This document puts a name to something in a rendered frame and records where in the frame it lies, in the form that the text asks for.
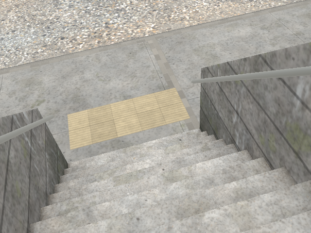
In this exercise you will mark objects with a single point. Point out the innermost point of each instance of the stairs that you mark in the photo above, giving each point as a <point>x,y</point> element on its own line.
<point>188,182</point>

